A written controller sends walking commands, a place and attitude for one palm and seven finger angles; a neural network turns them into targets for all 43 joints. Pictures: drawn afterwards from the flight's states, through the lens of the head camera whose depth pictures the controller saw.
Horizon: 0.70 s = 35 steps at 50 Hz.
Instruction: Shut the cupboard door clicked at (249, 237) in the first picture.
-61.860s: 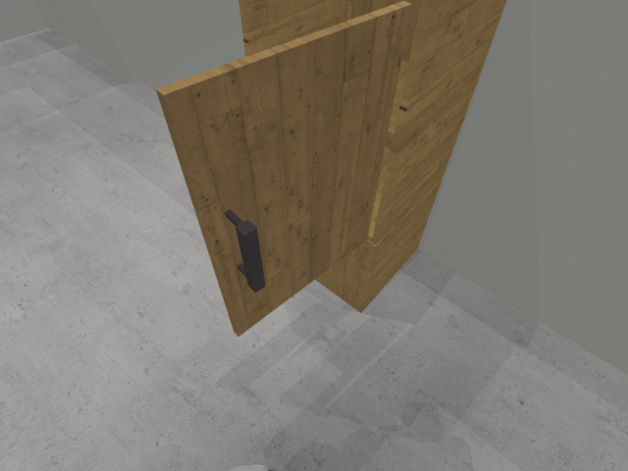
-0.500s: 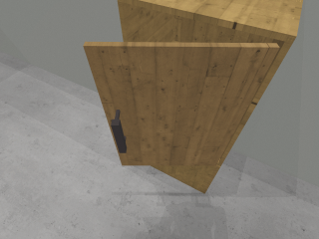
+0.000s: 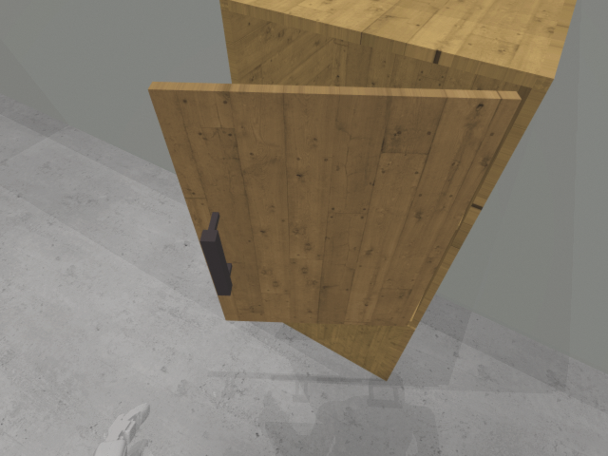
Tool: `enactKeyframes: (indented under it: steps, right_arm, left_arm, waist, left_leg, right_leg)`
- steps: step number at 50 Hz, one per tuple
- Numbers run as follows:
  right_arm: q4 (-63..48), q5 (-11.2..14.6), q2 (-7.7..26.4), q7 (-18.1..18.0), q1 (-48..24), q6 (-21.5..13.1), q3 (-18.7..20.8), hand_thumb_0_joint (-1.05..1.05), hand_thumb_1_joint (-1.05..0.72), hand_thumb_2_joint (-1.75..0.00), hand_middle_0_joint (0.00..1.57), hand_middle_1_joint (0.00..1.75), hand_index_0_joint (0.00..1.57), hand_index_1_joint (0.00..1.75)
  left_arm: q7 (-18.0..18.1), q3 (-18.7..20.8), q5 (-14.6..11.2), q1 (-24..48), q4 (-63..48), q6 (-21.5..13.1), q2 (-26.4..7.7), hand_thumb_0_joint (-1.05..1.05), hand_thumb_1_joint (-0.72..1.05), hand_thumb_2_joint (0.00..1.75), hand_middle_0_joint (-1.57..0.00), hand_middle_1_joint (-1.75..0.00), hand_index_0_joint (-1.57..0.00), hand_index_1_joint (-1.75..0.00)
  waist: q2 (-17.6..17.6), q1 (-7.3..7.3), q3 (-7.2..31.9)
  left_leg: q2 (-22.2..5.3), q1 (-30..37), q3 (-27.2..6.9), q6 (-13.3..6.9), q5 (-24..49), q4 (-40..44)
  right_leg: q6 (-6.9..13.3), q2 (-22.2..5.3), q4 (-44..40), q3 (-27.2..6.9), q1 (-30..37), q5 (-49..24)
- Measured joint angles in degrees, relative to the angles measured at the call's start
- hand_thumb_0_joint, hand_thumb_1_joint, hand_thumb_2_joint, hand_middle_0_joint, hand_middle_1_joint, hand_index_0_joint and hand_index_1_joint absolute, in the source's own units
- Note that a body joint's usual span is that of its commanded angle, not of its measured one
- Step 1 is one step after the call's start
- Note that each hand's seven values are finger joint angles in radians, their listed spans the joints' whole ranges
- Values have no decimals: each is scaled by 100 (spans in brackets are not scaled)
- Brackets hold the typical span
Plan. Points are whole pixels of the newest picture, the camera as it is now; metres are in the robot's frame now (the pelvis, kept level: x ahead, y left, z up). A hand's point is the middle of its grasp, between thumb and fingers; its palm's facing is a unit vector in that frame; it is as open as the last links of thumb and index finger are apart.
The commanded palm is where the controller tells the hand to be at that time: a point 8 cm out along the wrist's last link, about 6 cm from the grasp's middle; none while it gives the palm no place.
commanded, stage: raise the hand and make a fist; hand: left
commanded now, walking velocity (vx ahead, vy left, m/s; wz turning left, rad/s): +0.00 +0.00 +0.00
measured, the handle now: (220, 255) +0.43 +0.16 -0.04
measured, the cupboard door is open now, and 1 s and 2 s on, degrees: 29 29 29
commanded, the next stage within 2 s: bring the fist close to the handle in 1.80 s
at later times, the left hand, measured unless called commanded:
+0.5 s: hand (186, 454) +0.14 +0.15 -0.05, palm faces +0.00 -1.00 -0.05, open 5.2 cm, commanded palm +0.12 +0.21 -0.05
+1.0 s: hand (158, 428) +0.17 +0.19 -0.05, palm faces +0.01 -1.00 -0.01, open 3.3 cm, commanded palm +0.14 +0.24 -0.04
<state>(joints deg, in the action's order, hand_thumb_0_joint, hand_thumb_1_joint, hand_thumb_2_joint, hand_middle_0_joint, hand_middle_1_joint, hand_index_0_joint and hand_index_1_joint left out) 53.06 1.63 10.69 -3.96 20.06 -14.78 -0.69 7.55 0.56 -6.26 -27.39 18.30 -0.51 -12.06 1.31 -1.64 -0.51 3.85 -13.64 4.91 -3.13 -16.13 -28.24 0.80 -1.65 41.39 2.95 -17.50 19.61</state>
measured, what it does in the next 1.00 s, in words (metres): lowers itself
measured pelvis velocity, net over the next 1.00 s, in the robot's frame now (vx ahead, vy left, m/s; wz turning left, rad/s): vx -0.05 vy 0.01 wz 0.01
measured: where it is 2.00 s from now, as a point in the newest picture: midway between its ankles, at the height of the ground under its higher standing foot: outside the picture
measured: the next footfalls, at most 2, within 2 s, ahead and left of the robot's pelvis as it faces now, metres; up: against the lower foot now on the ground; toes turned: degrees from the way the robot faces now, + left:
none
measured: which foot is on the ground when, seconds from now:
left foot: down 0.00-1.00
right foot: down 0.00-1.00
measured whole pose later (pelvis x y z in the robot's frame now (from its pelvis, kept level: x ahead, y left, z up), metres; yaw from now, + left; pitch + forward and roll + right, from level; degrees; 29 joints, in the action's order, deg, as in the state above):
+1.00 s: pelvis -0.05 +0.01 -0.09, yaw +0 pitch +16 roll -3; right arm 29.4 0.5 14.5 -2.7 13.7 -11.1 0.4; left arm -13.5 6.8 -16.2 -23.5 -1.0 -26.0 -13.4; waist -1.0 0.0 8.8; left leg 1.6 -55.4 0.5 -3.8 -30.1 -69.1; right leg 2.2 1.6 66.1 5.3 -53.0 29.6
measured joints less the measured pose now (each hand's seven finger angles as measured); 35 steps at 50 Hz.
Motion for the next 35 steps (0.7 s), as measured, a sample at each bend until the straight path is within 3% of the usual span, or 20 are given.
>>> enactKeyframes:
  steps: [2,4,8,10,13,16,19,22,26,30,32,35]
  right_arm:
    - [-376,-62,133,138,64,-247,118,2,-92,-90,20,30,20,30]
    - [-670,-121,288,288,-88,-296,186,2,-91,-90,20,30,20,30]
    - [-1239,-182,402,481,-655,-210,333,2,-91,-90,20,30,20,30]
    - [-1609,-143,431,512,-879,-133,420,2,-91,-90,20,30,20,30]
    - [-2111,-76,497,449,-1116,3,499,2,-91,-90,20,30,20,30]
    - [-2396,-50,520,336,-1217,46,495,2,-91,-90,20,30,20,30]
    - [-2430,-66,481,231,-1243,-8,372,2,-91,-90,20,30,20,30]
    - [-2321,-67,385,155,-1230,-35,176,1,-91,-90,20,30,20,30]
    - [-2181,-15,184,105,-1100,78,-48,2,-90,-90,20,30,20,30]
    - [-2118,15,15,108,-826,236,-109,2,-90,-90,20,30,20,30]
    - [-2094,4,-1,119,-669,268,-83,2,-90,-90,20,30,21,30]
    - [-2062,-30,66,132,-469,284,-9,2,-90,-90,20,30,21,30]
  left_arm:
    - [-129,110,-129,280,-599,-533,22,3,93,90,-22,-32,-23,-33]
    - [-522,352,-307,662,-658,-1282,152,2,93,90,-24,-34,-24,-35]
    - [-1851,693,-732,955,-477,-2906,300,1,92,90,-29,-40,-29,-41]
    - [-2445,756,-812,885,-414,-3370,267,1,91,90,-32,-44,-33,-44]
    - [-2769,797,-919,583,-473,-3299,178,1,91,90,-38,-49,-38,-50]
    - [-2606,894,-990,271,-696,-3086,92,2,90,90,-44,-55,-44,-56]
    - [-2422,933,-1070,122,-1128,-3173,7,2,90,90,-49,-61,-49,-62]
    - [-2522,869,-1121,305,-1439,-3258,-98,2,90,90,-54,-67,-54,-67]
    - [-2806,778,-1145,780,-1460,-2784,-230,2,90,90,-61,-75,-62,-75]
    - [-2728,867,-1162,921,-1400,-2166,-233,2,89,90,-69,-83,-69,-83]
    - [-2578,928,-1166,838,-1436,-2079,-183,2,90,90,-72,-87,-73,-87]
    - [-2392,956,-1151,659,-1523,-2212,-109,2,90,90,-78,-93,-78,-93]
  waist:
    - [-59,-128,219]
    - [-105,-133,509]
    - [31,-27,944]
    - [137,41,1024]
    - [175,150,1013]
    - [117,283,979]
    - [19,387,951]
    - [-85,432,916]
    - [-186,381,872]
    - [-246,228,862]
    - [-268,161,884]
    - [-286,112,922]
  left_leg:
    - [89,-441,-180,17,-123,-465]
    - [59,-1102,-202,45,-369,-1127]
    - [-118,-2410,-214,214,-777,-2371]
    - [-173,-2945,-240,190,-1036,-2928]
    - [-243,-3505,-302,282,-1230,-3572]
    - [-282,-3879,-454,329,-1365,-3995]
    - [-306,-4155,-640,372,-1417,-4261]
    - [-322,-4351,-783,384,-1419,-4404]
    - [-345,-4424,-811,387,-1366,-4387]
    - [-356,-4275,-693,345,-1299,-4174]
    - [-354,-4189,-619,301,-1274,-4057]
    - [-340,-4110,-525,230,-1261,-3944]
  right_leg:
    - [78,-15,-49,55,-288,146]
    - [191,20,184,65,-737,481]
    - [317,214,1359,-7,-2101,706]
    - [395,292,1892,-7,-2649,885]
    - [460,339,2465,85,-3168,1078]
    - [492,364,2771,256,-3455,1189]
    - [521,384,2900,451,-3624,1221]
    - [531,404,2930,597,-3736,1203]
    - [507,426,2862,622,-3788,1125]
    - [450,436,2678,495,-3686,1028]
    - [418,435,2580,417,-3627,987]
    - [383,424,2482,318,-3573,950]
